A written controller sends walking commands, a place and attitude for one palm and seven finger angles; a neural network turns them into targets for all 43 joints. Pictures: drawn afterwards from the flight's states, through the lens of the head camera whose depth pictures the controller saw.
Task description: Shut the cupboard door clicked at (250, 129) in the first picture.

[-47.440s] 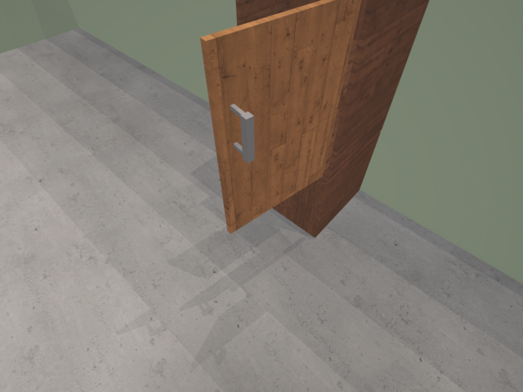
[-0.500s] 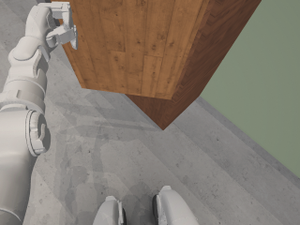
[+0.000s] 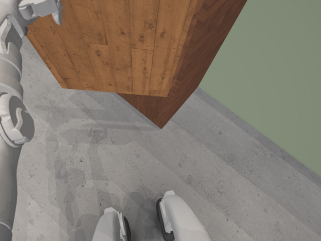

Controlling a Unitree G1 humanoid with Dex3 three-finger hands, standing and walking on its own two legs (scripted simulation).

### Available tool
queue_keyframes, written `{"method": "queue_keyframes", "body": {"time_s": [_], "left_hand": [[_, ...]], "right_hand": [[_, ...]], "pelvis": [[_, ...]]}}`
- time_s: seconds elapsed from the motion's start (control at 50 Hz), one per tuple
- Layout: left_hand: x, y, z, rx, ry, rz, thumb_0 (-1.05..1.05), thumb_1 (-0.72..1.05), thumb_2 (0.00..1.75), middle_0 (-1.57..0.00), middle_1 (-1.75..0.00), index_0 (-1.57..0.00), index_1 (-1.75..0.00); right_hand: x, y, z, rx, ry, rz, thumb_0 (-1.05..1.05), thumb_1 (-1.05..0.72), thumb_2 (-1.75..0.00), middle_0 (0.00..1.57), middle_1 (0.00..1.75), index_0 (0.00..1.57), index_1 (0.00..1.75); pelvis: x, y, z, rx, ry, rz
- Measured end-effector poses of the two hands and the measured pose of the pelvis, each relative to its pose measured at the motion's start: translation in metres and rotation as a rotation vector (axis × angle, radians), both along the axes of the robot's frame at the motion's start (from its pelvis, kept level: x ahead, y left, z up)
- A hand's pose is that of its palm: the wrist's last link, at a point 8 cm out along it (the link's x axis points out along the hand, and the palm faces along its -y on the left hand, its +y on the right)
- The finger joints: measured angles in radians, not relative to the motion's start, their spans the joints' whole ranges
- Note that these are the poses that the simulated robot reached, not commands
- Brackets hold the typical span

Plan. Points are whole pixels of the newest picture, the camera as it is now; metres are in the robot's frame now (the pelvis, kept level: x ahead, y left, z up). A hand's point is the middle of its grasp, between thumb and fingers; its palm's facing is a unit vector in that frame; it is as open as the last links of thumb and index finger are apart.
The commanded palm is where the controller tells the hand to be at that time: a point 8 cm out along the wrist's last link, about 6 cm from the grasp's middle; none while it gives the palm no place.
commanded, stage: push the door shut along its arc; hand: left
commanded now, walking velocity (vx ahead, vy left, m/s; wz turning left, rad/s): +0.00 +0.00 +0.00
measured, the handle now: out of the picture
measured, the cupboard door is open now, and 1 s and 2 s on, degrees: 37 33 33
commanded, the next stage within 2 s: pull the fist back off the door in 0.12 s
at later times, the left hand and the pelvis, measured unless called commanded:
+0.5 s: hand out of the picture +0.61 +0.09 +0.13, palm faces +0.07 -1.00 -0.07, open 2.8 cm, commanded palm +0.58 +0.11 +0.13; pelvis -0.01 +0.00 -0.01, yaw +1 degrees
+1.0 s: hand (61, 35) +0.53 +0.10 +0.12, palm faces +0.03 -1.00 +0.02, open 3.1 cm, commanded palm +0.50 +0.14 +0.13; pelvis +0.02 +0.00 +0.03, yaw +1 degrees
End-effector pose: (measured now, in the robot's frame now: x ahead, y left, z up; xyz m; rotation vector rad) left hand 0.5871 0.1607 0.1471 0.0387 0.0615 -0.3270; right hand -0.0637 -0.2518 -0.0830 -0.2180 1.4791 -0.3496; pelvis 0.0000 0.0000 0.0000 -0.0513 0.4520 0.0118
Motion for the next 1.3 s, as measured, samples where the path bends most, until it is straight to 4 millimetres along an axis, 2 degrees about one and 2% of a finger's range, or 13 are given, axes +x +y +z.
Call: {"method": "queue_keyframes", "body": {"time_s": [0.24, 0.36, 0.46, 0.54, 0.62, 0.72, 0.78, 0.86, 0.94, 1.02, 1.1, 1.18, 1.3], "left_hand": [[0.004, -0.001, 0.0, -0.019, 0.006, -0.038, -0.02, 0.83, 0.91, -1.3, -1.5, -1.32, -1.5], [0.005, -0.006, -0.009, -0.158, 0.032, 0.265, -0.02, 0.73, 0.87, -1.3, -1.5, -1.32, -1.5], [0.001, -0.017, -0.009, -0.014, -0.071, 0.408, -0.03, 0.76, 0.87, -1.3, -1.5, -1.31, -1.5], [-0.005, -0.027, -0.013, 0.045, -0.063, 0.366, -0.01, 0.82, 0.88, -1.3, -1.5, -1.31, -1.5], [-0.013, -0.029, -0.017, -0.006, 0.028, 0.352, 0.0, 0.85, 0.89, -1.3, -1.5, -1.3, -1.5], [-0.024, -0.022, -0.002, -0.039, -0.045, 0.385, 0.01, 0.88, 0.89, -1.3, -1.5, -1.3, -1.5], [-0.033, -0.018, 0.005, -0.009, -0.092, 0.374, 0.01, 0.89, 0.89, -1.3, -1.5, -1.3, -1.5], [-0.047, -0.013, -0.01, 0.009, -0.03, 0.353, 0.01, 0.89, 0.9, -1.3, -1.5, -1.3, -1.5], [-0.066, -0.009, -0.025, -0.036, -0.007, 0.362, 0.01, 0.89, 0.9, -1.3, -1.5, -1.3, -1.5], [-0.083, -0.011, -0.023, -0.055, -0.084, 0.359, 0.02, 0.9, 0.9, -1.3, -1.5, -1.3, -1.5], [-0.093, -0.015, -0.013, -0.025, -0.133, 0.337, 0.02, 0.9, 0.9, -1.3, -1.5, -1.3, -1.5], [-0.093, -0.018, -0.011, 0.004, -0.073, 0.336, 0.01, 0.89, 0.9, -1.3, -1.5, -1.31, -1.5], [-0.094, -0.011, -0.003, -0.052, -0.075, 0.38, 0.02, 0.89, 0.9, -1.3, -1.5, -1.3, -1.5]], "right_hand": [[-0.002, -0.008, 0.004, -0.059, 0.015, 0.026, 0.0, -0.9, -0.9, 0.21, 0.3, 0.2, 0.3], [0.0, 0.003, -0.001, 0.007, 0.012, 0.085, 0.0, -0.91, -0.9, 0.2, 0.3, 0.2, 0.3], [-0.002, 0.018, -0.008, 0.087, -0.003, 0.086, 0.0, -0.91, -0.9, 0.2, 0.3, 0.2, 0.3], [-0.007, 0.028, -0.01, 0.134, 0.002, 0.034, 0.0, -0.91, -0.9, 0.2, 0.3, 0.2, 0.3], [-0.009, 0.032, -0.003, 0.152, 0.001, 0.005, 0.0, -0.91, -0.9, 0.2, 0.3, 0.2, 0.3], [-0.004, 0.025, 0.006, 0.147, -0.022, 0.014, 0.0, -0.91, -0.9, 0.2, 0.3, 0.2, 0.3], [0.003, 0.015, 0.009, 0.138, -0.031, 0.028, 0.0, -0.91, -0.9, 0.2, 0.3, 0.2, 0.3], [0.019, 0.001, 0.014, 0.111, -0.046, 0.047, 0.0, -0.91, -0.9, 0.2, 0.3, 0.2, 0.3], [0.043, -0.013, 0.018, 0.076, -0.091, 0.08, 0.0, -0.91, -0.9, 0.2, 0.3, 0.2, 0.3], [0.071, -0.021, 0.016, 0.057, -0.153, 0.119, 0.01, -0.91, -0.9, 0.2, 0.3, 0.2, 0.3], [0.099, -0.021, 0.011, 0.061, -0.217, 0.14, 0.0, -0.91, -0.9, 0.2, 0.3, 0.2, 0.3], [0.117, -0.015, 0.007, 0.079, -0.267, 0.15, 0.0, -0.91, -0.9, 0.2, 0.3, 0.2, 0.3], [0.122, -0.005, 0.007, 0.104, -0.311, 0.148, 0.0, -0.91, -0.9, 0.2, 0.3, 0.2, 0.3]], "pelvis": [[-0.004, 0.002, -0.007, -0.02, 0.022, 0.021], [-0.006, 0.005, -0.01, -0.026, 0.041, 0.029], [-0.006, 0.005, -0.011, -0.018, 0.047, 0.021], [-0.004, 0.004, -0.005, -0.008, 0.024, 0.01], [0.0, 0.004, 0.006, 0.001, -0.006, 0.0], [0.008, 0.002, 0.017, 0.012, -0.039, -0.01], [0.012, 0.0, 0.02, 0.015, -0.058, -0.008], [0.015, -0.002, 0.025, 0.017, -0.083, 0.0], [0.018, -0.002, 0.029, 0.02, -0.103, 0.003], [0.02, -0.002, 0.029, 0.022, -0.122, 0.009], [0.02, -0.003, 0.029, 0.025, -0.14, 0.016], [0.017, -0.004, 0.03, 0.03, -0.157, 0.022], [0.015, -0.006, 0.033, 0.04, -0.166, 0.007]]}}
